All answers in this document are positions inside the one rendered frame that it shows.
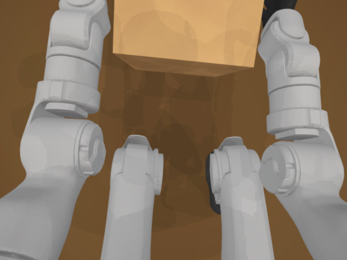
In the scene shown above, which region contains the robot left forearm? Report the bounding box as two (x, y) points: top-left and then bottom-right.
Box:
(20, 0), (111, 165)

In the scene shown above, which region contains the right robot hand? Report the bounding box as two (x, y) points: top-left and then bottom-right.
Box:
(261, 0), (297, 28)

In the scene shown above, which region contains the robot right foot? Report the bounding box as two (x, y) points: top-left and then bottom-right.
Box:
(205, 152), (221, 215)

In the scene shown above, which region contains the robot left upper arm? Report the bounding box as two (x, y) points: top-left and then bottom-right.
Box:
(0, 117), (106, 260)

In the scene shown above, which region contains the carton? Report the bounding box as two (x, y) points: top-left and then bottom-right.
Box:
(113, 0), (264, 77)

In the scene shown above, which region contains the robot right forearm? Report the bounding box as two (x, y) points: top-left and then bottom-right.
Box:
(258, 9), (344, 169)

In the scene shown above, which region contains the robot left thigh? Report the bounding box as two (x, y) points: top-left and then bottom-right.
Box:
(100, 144), (163, 260)

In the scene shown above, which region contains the robot right upper arm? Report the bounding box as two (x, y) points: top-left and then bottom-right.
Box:
(259, 141), (347, 260)

